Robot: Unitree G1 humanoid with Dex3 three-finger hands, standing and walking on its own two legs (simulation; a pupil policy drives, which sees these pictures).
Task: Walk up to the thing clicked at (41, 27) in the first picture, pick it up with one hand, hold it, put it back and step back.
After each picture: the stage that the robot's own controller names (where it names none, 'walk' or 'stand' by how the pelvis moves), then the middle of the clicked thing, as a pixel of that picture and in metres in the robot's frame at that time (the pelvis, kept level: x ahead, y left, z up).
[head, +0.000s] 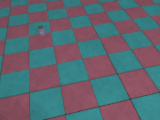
stand; (41, 30) +1.69 +0.58 -0.72
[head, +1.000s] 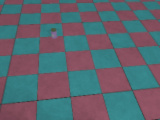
walk; (53, 33) +1.60 +0.31 -0.70
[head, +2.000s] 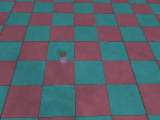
walk; (63, 57) +1.09 +0.21 -0.70
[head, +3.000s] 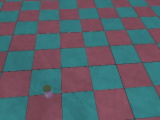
walk; (47, 91) +0.75 +0.30 -0.71
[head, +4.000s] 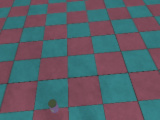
stand; (53, 106) +0.60 +0.30 -0.70
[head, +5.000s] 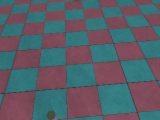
stand; (52, 117) +0.54 +0.29 -0.72
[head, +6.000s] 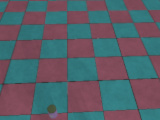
stand; (52, 111) +0.53 +0.24 -0.70
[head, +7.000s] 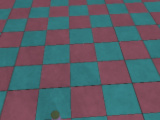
stand; (56, 117) +0.52 +0.24 -0.72
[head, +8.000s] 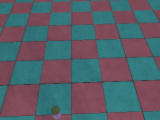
stand; (56, 112) +0.53 +0.23 -0.72
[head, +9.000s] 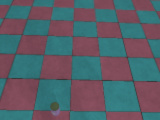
stand; (55, 109) +0.53 +0.20 -0.71
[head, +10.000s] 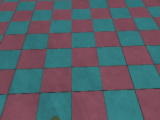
stand; out of the picture +0.49 +0.23 -0.72
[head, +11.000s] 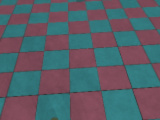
stand; out of the picture +0.49 +0.25 -0.72
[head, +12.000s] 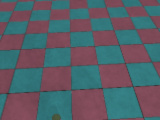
stand; out of the picture +0.50 +0.22 -0.72
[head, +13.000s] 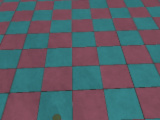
stand; out of the picture +0.51 +0.22 -0.72
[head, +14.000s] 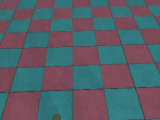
stand; out of the picture +0.50 +0.22 -0.72
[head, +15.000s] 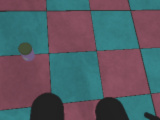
go down; (27, 52) +0.54 +0.29 -0.42
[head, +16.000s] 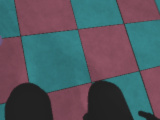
go down; out of the picture +0.54 +0.35 -0.30
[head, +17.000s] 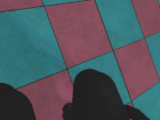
close in; out of the picture +0.50 +0.40 -0.24
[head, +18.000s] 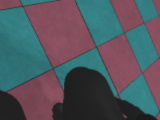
close; out of the picture +0.49 +0.40 -0.23
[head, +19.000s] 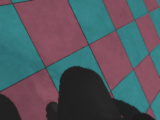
lift; out of the picture +0.47 +0.33 -0.26
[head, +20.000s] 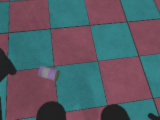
hold; (49, 73) +0.52 +0.21 -0.48
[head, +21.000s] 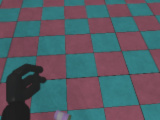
hold; (62, 116) +0.48 +0.16 -0.69
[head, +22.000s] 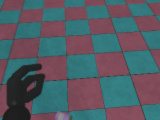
close; (63, 117) +0.48 +0.16 -0.70
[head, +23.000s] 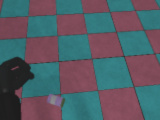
crouch; (56, 100) +0.49 +0.17 -0.66
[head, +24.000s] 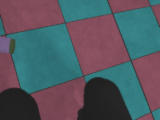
lower; out of the picture +0.52 +0.26 -0.33
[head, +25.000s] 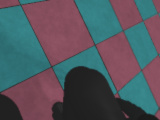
lower; out of the picture +0.49 +0.32 -0.26
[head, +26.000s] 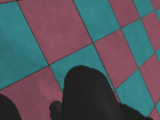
lower; out of the picture +0.49 +0.33 -0.26
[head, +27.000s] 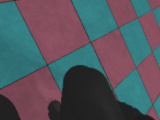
lower; out of the picture +0.49 +0.33 -0.26
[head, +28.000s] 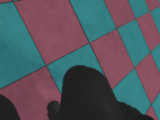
lower; out of the picture +0.50 +0.33 -0.26
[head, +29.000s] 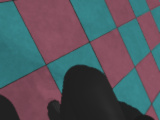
open; out of the picture +0.50 +0.33 -0.26
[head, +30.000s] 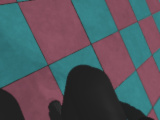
rise; out of the picture +0.51 +0.33 -0.26
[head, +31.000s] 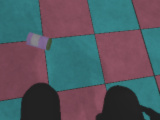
walk; (39, 41) +0.57 +0.24 -0.37
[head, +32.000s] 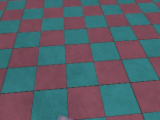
stand; out of the picture +0.50 +0.14 -0.68
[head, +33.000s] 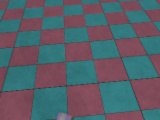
stand; (65, 118) +0.52 +0.16 -0.69
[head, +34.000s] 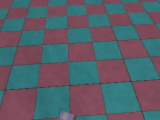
stand; (68, 117) +0.52 +0.15 -0.72
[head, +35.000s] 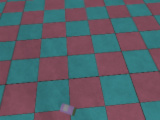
walk; (68, 109) +0.55 +0.14 -0.74
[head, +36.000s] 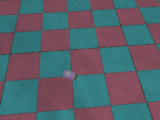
walk; (70, 75) +0.75 +0.14 -0.72
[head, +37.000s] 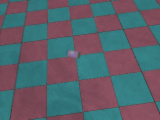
walk; (74, 54) +1.07 +0.18 -0.73
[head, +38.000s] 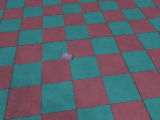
stand; (68, 56) +1.18 +0.18 -0.74
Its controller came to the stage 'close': yes
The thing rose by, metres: 0.01
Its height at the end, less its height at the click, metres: -0.02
